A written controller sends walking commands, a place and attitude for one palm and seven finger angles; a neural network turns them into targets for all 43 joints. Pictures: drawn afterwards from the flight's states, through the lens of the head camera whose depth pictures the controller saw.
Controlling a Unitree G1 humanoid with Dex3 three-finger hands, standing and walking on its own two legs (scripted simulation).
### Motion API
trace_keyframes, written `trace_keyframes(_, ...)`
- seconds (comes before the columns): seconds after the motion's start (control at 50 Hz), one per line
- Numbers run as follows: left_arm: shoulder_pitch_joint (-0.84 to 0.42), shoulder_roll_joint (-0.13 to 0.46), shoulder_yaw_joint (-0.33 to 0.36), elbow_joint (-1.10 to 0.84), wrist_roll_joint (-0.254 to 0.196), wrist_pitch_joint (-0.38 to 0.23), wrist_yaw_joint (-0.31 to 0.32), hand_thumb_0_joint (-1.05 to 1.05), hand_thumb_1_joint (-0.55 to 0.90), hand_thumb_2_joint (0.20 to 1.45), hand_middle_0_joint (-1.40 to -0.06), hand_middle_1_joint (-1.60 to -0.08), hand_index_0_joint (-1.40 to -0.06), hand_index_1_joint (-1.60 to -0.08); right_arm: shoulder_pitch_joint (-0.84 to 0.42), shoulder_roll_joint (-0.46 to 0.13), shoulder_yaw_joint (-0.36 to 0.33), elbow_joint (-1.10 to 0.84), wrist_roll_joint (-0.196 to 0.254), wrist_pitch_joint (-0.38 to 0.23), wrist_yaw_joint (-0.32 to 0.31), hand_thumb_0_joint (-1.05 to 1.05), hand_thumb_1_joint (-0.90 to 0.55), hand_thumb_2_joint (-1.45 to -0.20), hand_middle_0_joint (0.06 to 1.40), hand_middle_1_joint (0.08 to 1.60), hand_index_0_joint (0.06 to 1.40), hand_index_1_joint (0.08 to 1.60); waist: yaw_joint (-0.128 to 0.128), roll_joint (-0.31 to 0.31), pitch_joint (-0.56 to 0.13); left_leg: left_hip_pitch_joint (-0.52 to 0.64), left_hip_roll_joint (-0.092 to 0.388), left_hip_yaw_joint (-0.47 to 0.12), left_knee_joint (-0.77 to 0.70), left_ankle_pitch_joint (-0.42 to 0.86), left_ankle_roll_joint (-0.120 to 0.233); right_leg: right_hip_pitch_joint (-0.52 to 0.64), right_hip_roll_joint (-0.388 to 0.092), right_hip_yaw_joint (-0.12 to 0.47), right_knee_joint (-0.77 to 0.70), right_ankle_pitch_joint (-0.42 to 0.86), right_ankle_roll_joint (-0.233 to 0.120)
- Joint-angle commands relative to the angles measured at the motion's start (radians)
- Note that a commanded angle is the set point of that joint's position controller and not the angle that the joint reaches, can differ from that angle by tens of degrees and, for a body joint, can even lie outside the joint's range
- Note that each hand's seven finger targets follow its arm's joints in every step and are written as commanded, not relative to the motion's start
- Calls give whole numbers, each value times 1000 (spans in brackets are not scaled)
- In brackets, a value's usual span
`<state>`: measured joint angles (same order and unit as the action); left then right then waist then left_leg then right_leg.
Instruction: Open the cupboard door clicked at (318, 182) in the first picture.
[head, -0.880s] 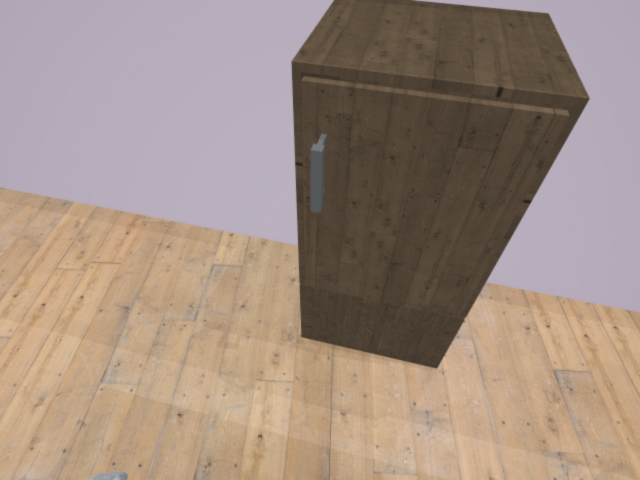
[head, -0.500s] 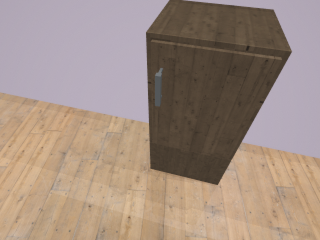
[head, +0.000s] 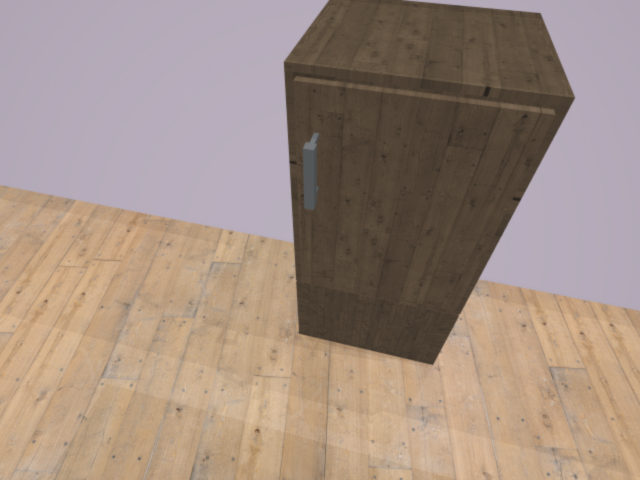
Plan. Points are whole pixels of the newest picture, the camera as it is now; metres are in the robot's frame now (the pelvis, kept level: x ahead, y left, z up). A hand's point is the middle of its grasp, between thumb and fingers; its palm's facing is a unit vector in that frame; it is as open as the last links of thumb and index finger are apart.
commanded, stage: look at it before walking up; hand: left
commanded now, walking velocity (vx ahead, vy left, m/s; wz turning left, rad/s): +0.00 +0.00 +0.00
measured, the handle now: (312, 171) +0.67 +0.06 +0.00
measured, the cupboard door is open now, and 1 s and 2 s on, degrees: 0 0 0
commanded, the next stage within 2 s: shuffle to correct the standing spot in 0.56 s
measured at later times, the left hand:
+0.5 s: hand out of the picture +0.08 +0.24 -0.16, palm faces -0.01 -0.94 -0.33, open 7.4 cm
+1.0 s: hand out of the picture +0.05 +0.17 -0.18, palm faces -0.03 -0.98 -0.21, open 7.4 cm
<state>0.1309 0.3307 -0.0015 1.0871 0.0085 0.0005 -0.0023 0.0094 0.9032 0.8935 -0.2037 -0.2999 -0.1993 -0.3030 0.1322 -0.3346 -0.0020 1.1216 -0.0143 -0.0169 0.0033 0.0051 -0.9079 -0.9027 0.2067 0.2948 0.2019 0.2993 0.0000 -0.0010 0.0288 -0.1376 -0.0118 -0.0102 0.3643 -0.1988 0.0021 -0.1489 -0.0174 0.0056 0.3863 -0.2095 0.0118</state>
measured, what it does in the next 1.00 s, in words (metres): shifts its weight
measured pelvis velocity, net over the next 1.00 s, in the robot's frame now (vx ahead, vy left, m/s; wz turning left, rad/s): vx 0.05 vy -0.02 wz -0.06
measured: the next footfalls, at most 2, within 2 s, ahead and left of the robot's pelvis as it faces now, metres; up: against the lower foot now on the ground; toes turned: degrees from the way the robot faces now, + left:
left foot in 1.30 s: +0.20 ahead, +0.09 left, +0.00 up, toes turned -9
right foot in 1.76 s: +0.14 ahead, -0.15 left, +0.00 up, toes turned -11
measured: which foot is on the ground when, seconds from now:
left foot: down 0.00-1.00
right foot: down 0.00-1.00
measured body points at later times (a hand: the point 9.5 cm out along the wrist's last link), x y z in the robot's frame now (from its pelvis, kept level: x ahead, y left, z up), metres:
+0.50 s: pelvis +0.01 +0.00 +0.00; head +0.01 -0.01 +0.45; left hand +0.08 +0.29 -0.13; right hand +0.09 -0.30 -0.13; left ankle +0.00 +0.12 -0.75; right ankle +0.00 -0.13 -0.75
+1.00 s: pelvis +0.05 -0.02 -0.02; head +0.05 -0.03 +0.43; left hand +0.06 +0.23 -0.17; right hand +0.04 -0.27 -0.17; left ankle +0.00 +0.12 -0.75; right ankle +0.00 -0.13 -0.75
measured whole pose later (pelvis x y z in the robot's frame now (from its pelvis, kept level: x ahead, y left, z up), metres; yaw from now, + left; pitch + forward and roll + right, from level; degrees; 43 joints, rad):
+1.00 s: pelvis +0.05 -0.02 -0.02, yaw -4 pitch +0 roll +0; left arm 0.31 0.21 0.02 1.08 0.02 0.01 -0.02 0.01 0.91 0.89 -0.20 -0.30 -0.20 -0.30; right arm 0.27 -0.21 -0.01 1.11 -0.02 -0.01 -0.01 0.00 -0.91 -0.90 0.21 0.29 0.20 0.30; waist 0.01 0.01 0.01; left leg -0.16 0.05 0.03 0.55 -0.38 -0.02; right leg -0.20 0.04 0.05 0.57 -0.37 -0.03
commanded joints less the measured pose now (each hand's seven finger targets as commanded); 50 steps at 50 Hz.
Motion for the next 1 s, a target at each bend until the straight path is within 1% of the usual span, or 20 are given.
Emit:
trace_keyframes(0.0, -43, 205, 39, -68, 4, -29, 16, 0, 900, 900, -200, -300, -200, -300, -51, -199, -36, -69, 5, -20, -15, 0, -900, -900, 200, 300, 200, 300, 0, -13, -46, -4, 124, -102, -66, 106, 25, 5, -105, 96, -71, 92, -34)
trace_keyframes(0.06, -45, 202, 38, -66, 3, -29, 15, 0, 900, 900, -200, -300, -200, -300, -54, -200, -34, -67, 4, -21, -16, 0, -900, -900, 200, 300, 200, 300, 0, 2, -52, 3, 125, -98, -67, 112, 24, 8, -105, 98, -72, 101, -34)
trace_keyframes(0.08, -48, 202, 39, -66, 3, -29, 16, 0, 900, 900, -200, -300, -200, -300, -53, -198, -35, -67, 4, -21, -16, 0, -900, -900, 200, 300, 200, 300, -1, -8, -56, 3, 124, -101, -69, 117, 23, 13, -104, 97, -71, 107, -33)
trace_keyframes(0.24, -45, 203, 40, -65, 4, -31, 16, 0, 900, 900, -200, -300, -200, -300, -62, -197, -35, -67, 5, -22, -18, 0, -900, -900, 200, 300, 200, 300, 0, -4, -62, 24, 128, -93, -64, 157, 22, 19, -106, 97, -69, 160, -34)
trace_keyframes(0.42, -43, 205, 42, -62, 4, -30, 17, 0, 900, 900, -200, -300, -200, -300, -61, -199, -34, -65, 6, -22, -20, 0, -900, -900, 200, 300, 200, 300, 0, 8, -61, 30, 131, -92, -68, 176, 21, 29, -107, 93, -73, 174, -33)
trace_keyframes(0.48, -43, 204, 40, -59, 4, -30, 16, 0, 900, 900, -200, -300, -200, -300, -63, -199, -34, -65, 6, -20, -20, 0, -900, -900, 200, 300, 200, 300, -1, -1, -50, 30, 129, -93, -77, 146, 19, 19, -104, 97, -83, 147, -33)
trace_keyframes(0.54, -41, 205, 41, -58, 4, -30, 15, 0, 900, 900, -200, -300, -200, -300, -62, -199, -34, -64, 6, -20, -20, 0, -900, -900, 200, 300, 200, 300, 1, -10, -52, 31, 129, -96, -75, 153, 21, 22, -106, 97, -85, 153, -34)
trace_keyframes(0.64, -41, 207, 41, -58, 3, -30, 16, 0, 900, 900, -200, -300, -200, -300, -58, -199, -32, -62, 7, -21, -20, 0, -900, -900, 200, 300, 200, 300, 1, 4, -57, 31, 130, -95, -78, 162, 20, 34, -107, 94, -85, 161, -33)
trace_keyframes(0.66, -19, 162, 32, -46, 2, -25, 16, 0, 900, 900, -200, -300, -200, -300, -43, -154, -22, -51, 3, -17, -19, 0, -900, -900, 200, 300, 200, 300, 1, -10, -71, 43, 131, -85, -75, 137, 12, 32, -103, 92, -86, 134, -27)
trace_keyframes(0.7, 35, 83, 15, -25, 3, -9, 18, 0, 900, 900, -200, -300, -200, -300, 11, -73, -5, -34, -1, -4, -18, 0, -900, -900, 200, 300, 200, 300, -2, -10, -62, 45, 129, -66, -58, 61, 0, 9, -91, 94, -78, 42, -18)
trace_keyframes(0.72, 45, 80, 15, -23, 5, -2, 17, 0, 900, 900, -200, -300, -200, -300, 25, -72, -7, -30, -4, 0, -17, 0, -900, -900, 200, 300, 200, 300, -2, -5, -33, 31, 128, -57, -49, -4, 0, -20, -81, 97, -67, -24, -19)
trace_keyframes(0.76, 59, 79, 21, -32, 9, 7, 9, 0, 900, 900, -200, -300, -200, -300, 45, -84, -14, -33, -7, 5, -18, 0, -900, -900, 200, 300, 200, 300, -3, 2, 20, 0, 140, -67, -54, -130, 11, -80, -58, 99, -39, -132, -26)
trace_keyframes(0.82, 89, 63, 32, -53, 13, 10, -3, 0, 900, 900, -200, -300, -200, -300, 65, -96, -29, -51, -8, 5, -21, 0, -900, -900, 200, 300, 200, 300, -3, 40, 82, -47, 176, -105, -78, -280, 41, -149, -19, 87, 28, -203, -35)
trace_keyframes(0.86, 119, 41, 38, -65, 14, 7, -9, 0, 900, 900, -200, -300, -200, -300, 88, -98, -39, -60, -8, 1, -24, 0, -900, -900, 200, 300, 200, 300, 0, 79, 100, -58, 209, -139, -88, -306, 67, -175, 6, 64, 101, -188, -38)
trace_keyframes(0.88, 143, 29, 42, -70, 14, 3, -11, 0, 900, 900, -200, -300, -200, -300, 98, -101, -45, -67, -7, -3, -27, 0, -900, -900, 200, 300, 200, 300, 5, 101, 91, -46, 227, -148, -75, -278, 81, -182, 13, 56, 131, -163, -40)
trace_keyframes(0.9, 163, 23, 45, -72, 15, -2, -12, 0, 900, 900, -200, -300, -200, -300, 108, -95, -50, -71, -5, -6, -29, 0, -900, -900, 200, 300, 200, 300, 10, 89, 78, -36, 238, -148, -45, -224, 91, -175, 16, 52, 146, -134, -44)
trace_keyframes(0.92, 194, 10, 49, -71, 15, -8, -12, 0, 900, 900, -200, -300, -200, -300, 114, -88, -53, -78, -4, -10, -32, 0, -900, -900, 200, 300, 200, 300, 19, 83, 57, -39, 231, -120, 11, -158, 90, -147, 10, 66, 141, -97, -51)
trace_keyframes(0.94, 232, 13, 57, -62, 16, -14, -10, 0, 900, 900, -200, -300, -200, -300, 108, -65, -55, -82, -3, -14, -34, 0, -900, -900, 200, 300, 200, 300, 35, 28, 46, -97, 196, -65, 109, -116, 70, -74, -15, 116, 105, -45, -69)
trace_keyframes(0.96, 285, 36, 65, -45, 18, -21, -4, 0, 900, 900, -200, -300, -200, -300, 90, -27, -50, -99, 0, -18, -34, 0, -900, -900, 200, 300, 200, 300, 53, -94, 31, -218, 122, 33, 268, -110, 29, 48, -94, 250, 35, 43, -109)
trace_keyframes(0.98, 367, 80, 80, -20, 17, -31, 7, 0, 900, 900, -200, -300, -200, -300, 50, 23, -42, -127, 1, -23, -30, 0, -900, -900, 200, 300, 200, 300, 76, -268, 29, -406, 36, 134, 467, -257, -13, 182, -231, 463, -66, 216, -185)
